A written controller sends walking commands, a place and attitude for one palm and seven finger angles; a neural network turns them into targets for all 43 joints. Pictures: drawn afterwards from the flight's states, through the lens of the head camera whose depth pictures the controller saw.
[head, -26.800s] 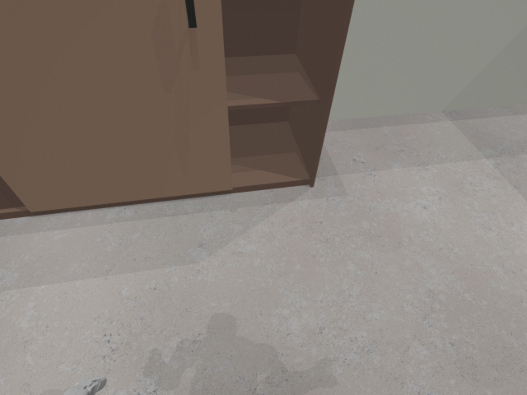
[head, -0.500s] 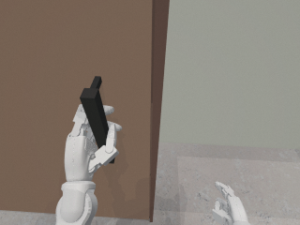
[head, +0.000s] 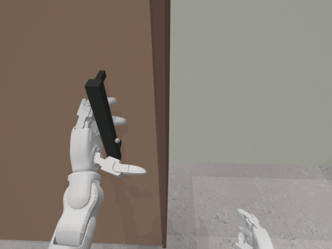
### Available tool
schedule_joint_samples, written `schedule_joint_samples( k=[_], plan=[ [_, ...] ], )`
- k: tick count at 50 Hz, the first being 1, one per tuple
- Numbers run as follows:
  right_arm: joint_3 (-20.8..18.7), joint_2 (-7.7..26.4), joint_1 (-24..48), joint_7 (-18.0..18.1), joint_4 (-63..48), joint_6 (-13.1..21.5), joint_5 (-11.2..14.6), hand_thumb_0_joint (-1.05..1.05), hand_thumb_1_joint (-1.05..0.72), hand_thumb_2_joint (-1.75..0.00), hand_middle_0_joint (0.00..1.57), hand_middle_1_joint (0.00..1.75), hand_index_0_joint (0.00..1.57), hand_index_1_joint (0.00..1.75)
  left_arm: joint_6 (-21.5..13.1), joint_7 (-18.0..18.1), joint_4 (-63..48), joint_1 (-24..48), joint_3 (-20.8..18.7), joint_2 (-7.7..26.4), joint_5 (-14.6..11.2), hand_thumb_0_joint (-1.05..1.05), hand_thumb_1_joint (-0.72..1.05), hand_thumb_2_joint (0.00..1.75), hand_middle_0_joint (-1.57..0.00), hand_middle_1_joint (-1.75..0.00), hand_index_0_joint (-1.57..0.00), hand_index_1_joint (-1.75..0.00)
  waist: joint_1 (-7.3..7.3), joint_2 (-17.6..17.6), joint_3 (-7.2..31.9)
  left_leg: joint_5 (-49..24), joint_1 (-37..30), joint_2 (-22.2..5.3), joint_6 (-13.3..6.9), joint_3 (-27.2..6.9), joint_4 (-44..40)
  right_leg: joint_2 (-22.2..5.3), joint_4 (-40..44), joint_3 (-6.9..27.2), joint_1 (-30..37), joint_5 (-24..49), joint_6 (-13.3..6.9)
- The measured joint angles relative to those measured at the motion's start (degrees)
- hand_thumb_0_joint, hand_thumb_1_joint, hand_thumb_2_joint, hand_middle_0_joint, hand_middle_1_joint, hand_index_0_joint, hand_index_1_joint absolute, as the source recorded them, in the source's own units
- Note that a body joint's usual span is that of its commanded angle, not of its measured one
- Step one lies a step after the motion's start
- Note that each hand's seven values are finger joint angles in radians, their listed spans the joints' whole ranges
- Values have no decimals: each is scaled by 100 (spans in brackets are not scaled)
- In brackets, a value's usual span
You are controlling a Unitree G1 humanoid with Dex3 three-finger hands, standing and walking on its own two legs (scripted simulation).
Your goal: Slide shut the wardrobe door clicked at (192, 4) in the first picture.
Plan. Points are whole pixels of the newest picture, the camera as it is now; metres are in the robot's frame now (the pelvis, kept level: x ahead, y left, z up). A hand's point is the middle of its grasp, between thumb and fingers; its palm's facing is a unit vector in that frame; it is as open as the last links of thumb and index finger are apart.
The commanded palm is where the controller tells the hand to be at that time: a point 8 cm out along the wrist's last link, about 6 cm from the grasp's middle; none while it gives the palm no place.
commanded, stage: loosen the grip on the handle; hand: left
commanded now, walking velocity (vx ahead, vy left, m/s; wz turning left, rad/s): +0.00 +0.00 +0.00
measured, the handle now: (109, 121) +0.31 +0.16 +0.20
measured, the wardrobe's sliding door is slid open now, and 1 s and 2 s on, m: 0.00 0.00 0.00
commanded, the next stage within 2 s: slip the hand off the handle in 0.12 s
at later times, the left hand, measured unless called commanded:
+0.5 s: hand (113, 142) +0.26 +0.14 +0.19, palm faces +0.09 -1.00 -0.03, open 14.8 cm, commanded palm +0.22 +0.21 +0.18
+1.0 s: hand (85, 151) +0.24 +0.19 +0.18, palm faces +0.14 -0.99 -0.08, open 14.7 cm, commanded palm +0.18 +0.24 +0.18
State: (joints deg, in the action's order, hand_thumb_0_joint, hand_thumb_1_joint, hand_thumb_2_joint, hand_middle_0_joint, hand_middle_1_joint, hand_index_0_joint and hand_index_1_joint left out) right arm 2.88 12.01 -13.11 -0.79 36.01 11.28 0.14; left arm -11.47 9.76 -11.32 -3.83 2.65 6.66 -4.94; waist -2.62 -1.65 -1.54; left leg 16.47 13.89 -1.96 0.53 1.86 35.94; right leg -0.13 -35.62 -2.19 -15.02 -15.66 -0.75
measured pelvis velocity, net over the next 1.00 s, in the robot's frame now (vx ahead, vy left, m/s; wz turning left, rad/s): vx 0.05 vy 0.00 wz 0.01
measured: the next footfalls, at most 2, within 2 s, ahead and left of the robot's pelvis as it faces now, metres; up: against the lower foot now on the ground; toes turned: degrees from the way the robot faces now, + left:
none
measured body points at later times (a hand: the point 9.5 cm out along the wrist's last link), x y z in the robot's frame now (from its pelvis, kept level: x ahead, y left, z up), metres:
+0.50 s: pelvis +0.05 +0.00 +0.00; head +0.03 -0.01 +0.45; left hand +0.25 +0.19 +0.19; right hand +0.25 -0.18 -0.06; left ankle +0.05 +0.13 -0.72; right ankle +0.06 -0.11 -0.72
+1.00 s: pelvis +0.05 +0.00 +0.00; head +0.03 -0.02 +0.45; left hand +0.23 +0.24 +0.18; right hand +0.23 -0.22 -0.07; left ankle +0.05 +0.13 -0.72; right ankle +0.06 -0.11 -0.72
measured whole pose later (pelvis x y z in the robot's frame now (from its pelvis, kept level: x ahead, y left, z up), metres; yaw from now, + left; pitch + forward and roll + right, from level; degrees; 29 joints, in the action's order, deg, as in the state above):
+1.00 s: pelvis +0.05 +0.00 +0.00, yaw +1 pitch -1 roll +0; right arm 1.9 13.8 -15.0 2.9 35.8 15.4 1.0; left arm -15.6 -7.3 -22.2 -23.3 -11.3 13.1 -17.0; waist -2.9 -2.2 2.5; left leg 19.8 16.3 -1.6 1.0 0.3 37.2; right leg 0.1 -36.8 -2.8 -17.2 -18.6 -1.1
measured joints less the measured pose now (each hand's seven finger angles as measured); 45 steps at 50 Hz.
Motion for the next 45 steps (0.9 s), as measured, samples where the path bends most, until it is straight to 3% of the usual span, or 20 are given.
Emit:
schedule_joint_samples(
  k=[6,12,23,28,33,37,41,45],
  plan=[
    [-124,127,-87,110,147,188,-14,2,-91,-90,20,30,20,30,-203,-234,-372,-322,21,158,-105,-1,-52,22,-42,-126,-19,-115,-11,28,-55,-5,37,4,12,-93,-25,57,133,-3,9,97,-3],
    [-139,137,-102,136,88,325,-32,2,-91,-90,20,30,20,30,-229,-238,-799,-807,155,80,-153,-1,-55,20,-42,-125,-22,-113,-26,10,42,81,-17,84,-22,-67,-103,-19,132,25,28,-3,19],
    [59,-82,194,93,-227,26,-65,2,-91,-90,20,30,20,30,-243,-522,-1238,-1314,122,271,-223,-2,-55,20,-46,-121,-23,-114,-125,-7,240,276,49,122,-29,-47,-13,-60,-61,47,-88,-250,33],
    [101,-118,280,147,-270,-147,-25,2,-91,-90,20,30,20,30,-179,-768,-1254,-1415,-196,413,-479,-2,-55,20,-49,-120,-25,-114,-121,-35,295,318,61,92,6,-78,21,-31,-89,16,-91,-297,3],
    [62,-77,210,190,-263,-223,7,2,-91,-90,20,30,20,30,-143,-852,-1081,-1610,-927,499,-760,-2,-55,20,-45,-120,-26,-115,-128,-40,366,337,84,50,49,-108,47,9,-117,-14,-110,-323,-37],
    [-4,52,55,232,-191,-94,31,2,-91,-90,20,30,20,30,-320,-987,-892,-1653,-1414,553,-903,-2,-55,20,-37,-118,-26,-115,-171,-50,373,357,149,23,75,-185,128,34,-135,-90,-121,-336,-62],
    [-63,201,-68,315,-51,144,63,2,-91,-90,20,30,20,30,-587,-1312,-783,-1489,-1445,539,-1020,-2,-55,20,-31,-117,-25,-115,-195,-90,293,356,224,25,76,-277,208,32,-126,-180,-121,-321,-66],
    [-82,229,-134,381,35,310,82,2,-91,-90,20,30,20,30,-628,-1624,-826,-1444,-1339,585,-1090,-2,-55,20,-28,-116,-25,-115,-137,-71,309,325,276,32,65,-267,185,25,-105,-170,-180,-287,-59]
  ],
)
